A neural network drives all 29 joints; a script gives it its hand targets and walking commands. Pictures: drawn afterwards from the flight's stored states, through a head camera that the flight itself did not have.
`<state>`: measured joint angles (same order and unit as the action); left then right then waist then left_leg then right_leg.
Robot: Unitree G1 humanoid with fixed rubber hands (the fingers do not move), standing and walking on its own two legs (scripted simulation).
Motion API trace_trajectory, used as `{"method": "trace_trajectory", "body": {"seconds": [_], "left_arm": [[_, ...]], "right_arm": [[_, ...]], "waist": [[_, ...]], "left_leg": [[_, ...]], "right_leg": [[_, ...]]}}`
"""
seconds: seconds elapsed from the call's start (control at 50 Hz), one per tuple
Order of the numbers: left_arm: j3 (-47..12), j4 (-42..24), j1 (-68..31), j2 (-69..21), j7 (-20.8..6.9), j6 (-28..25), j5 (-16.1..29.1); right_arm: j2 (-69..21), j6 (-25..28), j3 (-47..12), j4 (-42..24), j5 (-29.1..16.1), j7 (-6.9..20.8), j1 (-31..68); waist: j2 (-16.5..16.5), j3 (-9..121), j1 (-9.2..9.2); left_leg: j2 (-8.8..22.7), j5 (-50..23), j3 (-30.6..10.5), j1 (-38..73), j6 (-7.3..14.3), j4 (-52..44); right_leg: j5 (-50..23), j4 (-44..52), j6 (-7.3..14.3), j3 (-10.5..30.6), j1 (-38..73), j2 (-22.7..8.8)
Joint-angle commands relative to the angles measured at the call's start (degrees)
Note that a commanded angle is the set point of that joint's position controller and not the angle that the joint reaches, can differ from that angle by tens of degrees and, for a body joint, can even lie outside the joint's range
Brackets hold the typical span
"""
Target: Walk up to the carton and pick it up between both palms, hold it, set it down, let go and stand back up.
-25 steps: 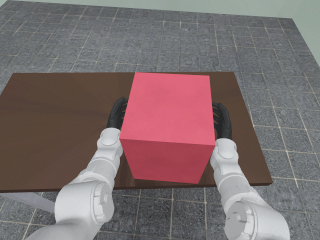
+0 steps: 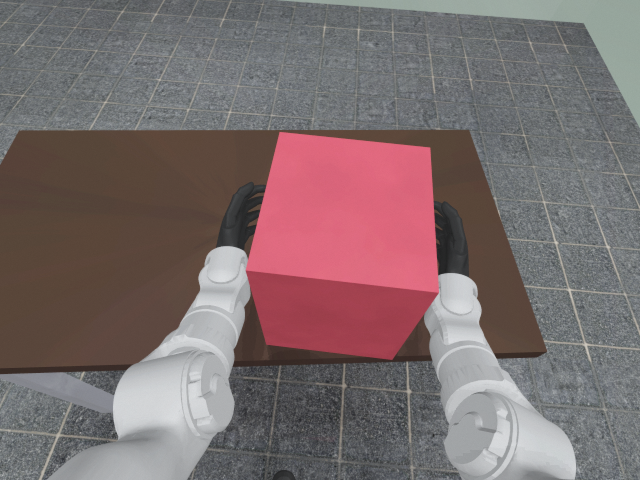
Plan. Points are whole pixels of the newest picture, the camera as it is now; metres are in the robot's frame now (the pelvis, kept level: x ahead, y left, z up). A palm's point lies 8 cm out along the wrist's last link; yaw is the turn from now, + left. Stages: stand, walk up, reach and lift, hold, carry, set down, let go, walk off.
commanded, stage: set down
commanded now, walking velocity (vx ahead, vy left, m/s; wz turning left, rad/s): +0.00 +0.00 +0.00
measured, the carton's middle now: (340, 255) +0.42 +0.02 -0.02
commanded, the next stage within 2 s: none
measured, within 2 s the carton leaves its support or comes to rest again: rests again in 0.18 s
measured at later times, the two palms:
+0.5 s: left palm (230, 226) +0.43 +0.17 +0.02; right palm (446, 251) +0.41 -0.12 +0.02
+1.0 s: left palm (209, 230) +0.41 +0.20 +0.03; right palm (462, 253) +0.39 -0.14 +0.03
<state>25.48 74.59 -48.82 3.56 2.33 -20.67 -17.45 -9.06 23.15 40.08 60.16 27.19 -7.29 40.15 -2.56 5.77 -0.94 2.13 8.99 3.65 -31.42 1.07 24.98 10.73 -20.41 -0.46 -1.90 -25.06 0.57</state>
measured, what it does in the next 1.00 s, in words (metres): stands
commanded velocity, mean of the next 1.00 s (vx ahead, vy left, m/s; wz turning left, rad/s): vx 0.00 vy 0.00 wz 0.00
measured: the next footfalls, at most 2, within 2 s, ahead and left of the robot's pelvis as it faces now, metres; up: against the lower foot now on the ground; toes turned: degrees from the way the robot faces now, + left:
none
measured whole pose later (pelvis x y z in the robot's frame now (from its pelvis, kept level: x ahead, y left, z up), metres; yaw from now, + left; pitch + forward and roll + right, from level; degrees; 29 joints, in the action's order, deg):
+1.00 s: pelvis -0.02 +0.02 -0.02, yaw -1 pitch +21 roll -3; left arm 11.0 69.4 -49.2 10.0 3.6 -13.3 -0.2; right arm 2.0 12.8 16.4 64.4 1.5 -6.5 45.8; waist 0.3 13.2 0.9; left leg 2.5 11.6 3.6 -44.5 2.6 35.3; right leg 13.0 -30.3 -1.8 -1.9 -37.9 0.5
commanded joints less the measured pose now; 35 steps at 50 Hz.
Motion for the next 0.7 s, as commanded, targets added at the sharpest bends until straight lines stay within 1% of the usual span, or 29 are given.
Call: {"method": "trace_trajectory", "body": {"seconds": [0.0, 0.06, 0.12, 0.14, 0.16, 0.18, 0.2, 0.22, 0.24, 0.26, 0.28, 0.3, 0.32, 0.34, 0.36, 0.4, 0.42, 0.44, 0.46, 0.48, 0.5, 0.52, 0.54, 0.56, 0.58, 0.62, 0.64, 0.66, 0.68], "left_arm": [[-9.34, -4.76, -33.73, -27.80, -7.14, -2.68, -5.22], [-8.37, -5.62, -33.14, -24.56, -6.39, -2.48, -5.16], [-6.13, -6.88, -32.43, -15.18, -4.31, -2.37, -3.94], [-5.60, -8.71, -31.98, 0.48, -1.09, -2.93, 0.08], [-1.93, -11.91, -32.11, 6.61, 1.14, -2.84, 2.13], [-3.47, -12.83, -33.73, 8.85, 2.19, -2.24, 5.74], [-6.98, -11.92, -34.87, 10.62, 2.76, -2.14, 9.77], [-9.88, -9.93, -35.12, 9.11, 2.82, -2.26, 12.59], [-11.85, -8.32, -35.93, 6.30, 2.54, -2.83, 14.33], [-12.72, -6.48, -35.74, 6.14, 2.05, -3.18, 15.04], [-13.00, -5.66, -36.15, 6.54, 1.59, -3.55, 15.00], [-12.23, -4.37, -36.30, 5.74, 1.24, -4.07, 14.56], [-10.98, -4.46, -36.17, 3.01, 0.73, -4.63, 13.04], [-9.57, -3.27, -35.62, 1.95, -0.07, -4.24, 10.35], [-7.92, -2.99, -34.69, 0.90, -0.84, -3.75, 7.63], [-7.31, -3.80, -33.29, -4.06, -2.14, -3.57, 4.18], [-7.53, -4.48, -32.12, -0.68, -1.74, -3.47, 3.67], [-6.58, -5.31, -31.72, 0.43, -1.00, -3.33, 3.77], [-5.77, -6.87, -32.28, 2.93, -0.26, -3.05, 4.18], [-5.59, -7.46, -32.80, 2.45, 0.15, -3.23, 4.93], [-5.63, -6.44, -33.14, 1.13, 0.14, -3.38, 4.97], [-6.37, -6.38, -33.04, -1.22, 0.06, -3.95, 5.16], [-6.69, -6.74, -32.24, 0.13, -0.06, -3.93, 4.99], [-7.00, -6.25, -30.24, 0.97, 0.04, -3.74, 5.09], [-6.65, -5.32, -30.16, 6.53, 0.59, -3.04, 6.12], [-9.45, -8.58, -31.81, 11.67, 2.38, -2.05, 10.78], [-11.17, -12.38, -32.93, 10.37, 2.98, -2.10, 13.04], [-11.81, -11.24, -33.24, 10.10, 3.09, -2.27, 14.23], [-11.62, -12.20, -32.78, 9.36, 2.92, -2.35, 14.26]], "right_arm": [[-29.63, 1.82, -16.89, 0.91, 7.34, 9.40, 34.59], [-26.84, 1.42, -15.43, 0.88, 7.56, 9.17, 33.69], [-17.80, 0.96, -13.94, 0.58, 5.40, 7.57, 32.04], [2.18, 1.31, -12.21, 1.67, -0.57, 5.33, 28.55], [6.83, 0.65, -13.01, 0.62, -6.49, 2.93, 30.14], [7.85, -0.27, -16.19, -0.43, -11.38, 1.11, 32.89], [9.05, -0.86, -19.28, -0.90, -15.56, -0.24, 34.17], [7.37, -1.58, -22.25, -0.01, -18.94, -1.00, 35.40], [4.33, -2.50, -22.82, -0.57, -19.95, -1.35, 36.81], [4.36, -3.23, -23.23, -1.15, -20.24, -1.25, 36.47], [4.56, -3.77, -23.16, -1.39, -20.25, -0.98, 36.26], [3.06, -4.36, -22.66, -1.52, -19.33, -0.82, 36.87], [-0.27, -4.46, -21.58, -2.60, -17.59, -0.49, 37.06], [-0.80, -4.25, -20.05, -1.81, -15.10, 0.07, 36.56], [-1.65, -3.91, -19.20, -0.54, -12.98, 0.95, 35.67], [-6.43, -2.28, -18.17, -1.32, -8.24, 2.82, 34.95], [-1.44, -1.14, -18.08, -0.05, -7.92, 3.20, 33.05], [0.21, -0.43, -16.87, 1.58, -8.20, 3.06, 32.44], [3.27, -0.16, -16.30, 1.85, -9.08, 2.79, 32.20], [2.41, -0.16, -15.94, 1.29, -9.72, 2.39, 33.27], [0.27, -0.56, -15.76, 2.09, -9.61, 2.21, 33.60], [-2.03, -0.43, -15.41, 1.35, -8.72, 2.37, 34.08], [-0.44, -0.33, -16.72, 1.07, -9.17, 2.63, 33.45], [0.96, -0.29, -18.26, 1.12, -10.32, 2.70, 32.90], [7.09, -0.81, -18.44, 2.08, -12.51, 2.26, 32.49], [14.49, -1.45, -20.10, 1.27, -17.99, 1.00, 33.93], [13.06, -1.66, -21.28, -1.20, -20.01, 0.47, 35.28], [12.29, -2.01, -21.35, -1.05, -20.41, 0.15, 35.21], [11.28, -2.32, -21.77, -1.80, -20.75, 0.09, 34.53]], "waist": [[6.19, 40.36, -1.43], [6.16, 40.46, -1.62], [6.17, 41.09, -1.75], [8.37, 46.06, 0.04], [7.00, 43.81, -1.12], [6.13, 43.56, -0.58], [6.50, 45.90, 0.41], [6.92, 45.76, 0.77], [6.65, 45.96, 1.25], [6.29, 45.91, 1.54], [6.94, 46.69, 1.67], [5.86, 45.71, 1.63], [5.66, 45.78, 1.46], [5.62, 45.25, 1.73], [6.03, 44.32, 1.20], [6.34, 46.05, 0.94], [8.21, 49.31, 0.94], [8.60, 47.74, 1.15], [8.86, 48.54, 0.91], [8.02, 48.13, 1.02], [7.35, 45.44, 1.40], [7.04, 44.88, 1.64], [7.37, 46.81, 0.89], [7.79, 46.50, 0.24], [7.83, 47.18, 0.17], [8.77, 52.32, 1.24], [9.65, 55.89, 1.36], [9.19, 55.73, 1.89], [9.25, 55.30, 1.67]], "left_leg": [[0.24, -30.14, 3.21, 26.44, -4.69, 2.26], [0.20, -31.94, 3.49, 27.25, -4.86, 2.57], [-0.19, -32.92, 3.97, 26.19, -4.89, 2.81], [-0.27, -35.13, 4.03, 26.77, -6.91, 3.43], [-0.73, -33.62, 3.54, 22.71, -5.77, 4.17], [-1.12, -29.80, 2.98, 17.03, -4.86, 4.43], [-1.09, -26.71, 2.46, 13.04, -4.71, 4.94], [-0.92, -25.07, 1.86, 11.26, -4.53, 5.92], [-0.92, -22.07, 1.45, 10.84, -4.03, 6.87], [-1.10, -19.88, 1.37, 12.15, -3.80, 7.47], [-1.26, -19.24, 1.24, 13.24, -3.87, 7.79], [-1.35, -19.12, 1.32, 13.59, -3.36, 8.48], [-1.43, -19.91, 1.33, 13.93, -3.11, 8.95], [-1.22, -20.85, 1.12, 15.11, -3.45, 8.95], [-0.98, -23.66, 1.08, 17.47, -3.81, 8.85], [-0.52, -29.59, 1.20, 21.08, -4.19, 8.95], [-0.02, -36.04, 1.14, 24.37, -5.51, 9.86], [0.32, -39.47, 0.68, 26.02, -5.94, 10.53], [0.43, -40.44, 0.74, 27.10, -5.96, 10.57], [0.05, -39.00, 1.01, 25.08, -5.35, 10.62], [-0.15, -35.38, 0.94, 22.38, -4.72, 10.13], [0.04, -33.34, 0.62, 21.36, -4.49, 9.75], [-0.17, -32.73, 0.97, 21.79, -4.55, 9.71], [0.03, -34.12, 0.76, 22.63, -4.60, 10.09], [0.03, -33.57, 0.77, 22.73, -4.71, 10.10], [0.17, -35.15, 0.28, 23.96, -5.51, 11.16], [-0.07, -36.90, -0.01, 23.88, -5.46, 12.40], [-0.22, -35.75, -0.13, 23.05, -5.38, 13.30], [-0.44, -35.35, -0.32, 23.07, -5.20, 13.73]], "right_leg": [[-20.72, -0.79, 0.28, -3.14, 12.59, 0.45], [-20.41, -0.72, 0.08, -3.17, 11.93, 0.73], [-21.13, -1.18, -0.31, -2.55, 12.26, 0.87], [-25.07, -3.14, 0.00, -1.59, 13.16, 1.57], [-25.19, -3.59, -0.43, -0.43, 14.65, 1.28], [-27.01, -4.93, -0.93, 0.22, 17.05, 0.87], [-29.73, -6.78, -1.29, 0.72, 17.85, 0.61], [-30.06, -7.97, -1.27, 0.69, 16.25, 0.58], [-26.51, -8.10, -1.07, 0.38, 12.18, 0.46], [-23.74, -7.98, -0.98, 0.19, 10.00, 0.47], [-21.97, -8.08, -0.90, -0.18, 8.41, 0.50], [-20.89, -8.24, -1.19, -0.37, 6.98, 0.44], [-20.86, -8.41, -1.55, -0.66, 5.96, 0.30], [-21.46, -8.63, -1.65, -1.38, 6.10, 0.41], [-22.39, -8.50, -1.69, -2.04, 6.18, 0.65], [-24.47, -8.10, -1.92, -3.16, 4.64, 1.23], [-28.28, -8.68, -1.70, -3.44, 4.01, 1.91], [-27.04, -8.09, -1.78, -3.54, 1.20, 2.20], [-25.28, -7.21, -1.47, -3.31, 0.14, 2.46], [-24.28, -6.44, -1.34, -2.71, 0.60, 2.30], [-22.73, -6.58, -1.40, -2.33, 1.12, 1.87], [-21.18, -6.96, -1.48, -2.65, 0.38, 1.74], [-21.86, -7.17, -1.13, -2.75, 1.55, 1.93], [-22.76, -7.53, -0.99, -2.67, 1.53, 2.14], [-22.23, -7.50, -0.82, -2.28, 1.68, 2.37], [-22.33, -7.37, -0.56, -1.83, 0.31, 3.04], [-23.52, -7.68, -0.83, -1.57, -1.36, 3.10], [-23.03, -8.31, -1.24, -1.74, -3.35, 3.08], [-22.83, -8.65, -1.37, -1.74, -3.96, 3.04]]}}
